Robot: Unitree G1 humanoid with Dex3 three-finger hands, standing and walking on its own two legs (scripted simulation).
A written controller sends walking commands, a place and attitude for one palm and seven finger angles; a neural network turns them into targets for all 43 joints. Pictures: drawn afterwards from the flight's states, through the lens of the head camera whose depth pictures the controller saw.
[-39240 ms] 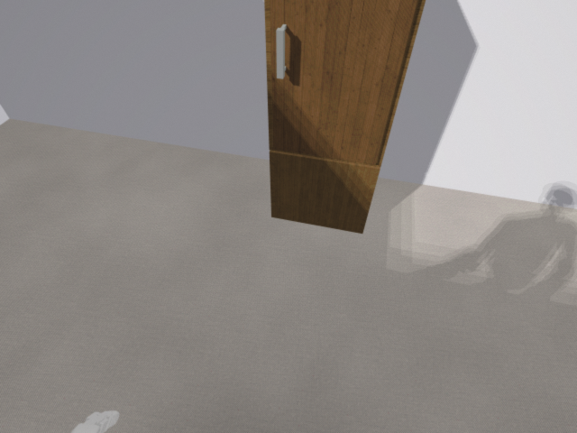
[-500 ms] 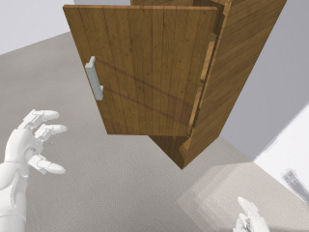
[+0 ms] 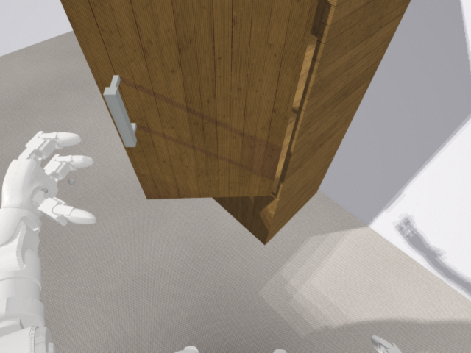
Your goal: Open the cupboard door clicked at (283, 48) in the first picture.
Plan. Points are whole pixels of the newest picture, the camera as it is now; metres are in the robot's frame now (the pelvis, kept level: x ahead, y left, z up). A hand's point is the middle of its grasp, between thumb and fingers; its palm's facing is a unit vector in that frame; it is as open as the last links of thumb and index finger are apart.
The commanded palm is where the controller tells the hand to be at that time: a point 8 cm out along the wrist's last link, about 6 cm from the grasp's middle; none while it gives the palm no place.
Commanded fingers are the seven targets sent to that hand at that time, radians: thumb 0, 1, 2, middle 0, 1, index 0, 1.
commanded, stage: move the hooked fingers beside the handle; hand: left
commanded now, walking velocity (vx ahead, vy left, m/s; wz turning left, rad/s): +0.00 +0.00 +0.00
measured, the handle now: (123, 112) +0.55 +0.24 +0.07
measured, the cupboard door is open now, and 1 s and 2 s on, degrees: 48 48 47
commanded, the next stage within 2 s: slide the fingers in behind the handle in 1.80 s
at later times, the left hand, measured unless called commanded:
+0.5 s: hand (86, 154) +0.43 +0.27 +0.08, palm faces +0.06 -1.00 -0.02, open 14.0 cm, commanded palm +0.40 +0.32 +0.08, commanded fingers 0.00 -0.50 0.30 -0.30 -1.20 -0.30 -1.20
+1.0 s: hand (94, 128) +0.49 +0.28 +0.07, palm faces +0.06 -1.00 -0.01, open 14.0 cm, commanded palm +0.48 +0.33 +0.07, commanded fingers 0.00 -0.50 0.30 -0.30 -1.20 -0.30 -1.20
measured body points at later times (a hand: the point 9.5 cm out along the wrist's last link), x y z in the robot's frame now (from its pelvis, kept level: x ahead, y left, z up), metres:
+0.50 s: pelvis +0.00 +0.01 -0.01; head +0.08 +0.02 +0.44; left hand +0.42 +0.32 +0.09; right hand +0.06 -0.26 -0.11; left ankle +0.00 +0.10 -0.71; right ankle +0.00 -0.11 -0.71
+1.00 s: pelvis -0.01 +0.00 -0.02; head +0.13 +0.03 +0.41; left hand +0.48 +0.33 +0.08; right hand -0.01 -0.28 -0.12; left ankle +0.00 +0.10 -0.71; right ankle +0.00 -0.11 -0.71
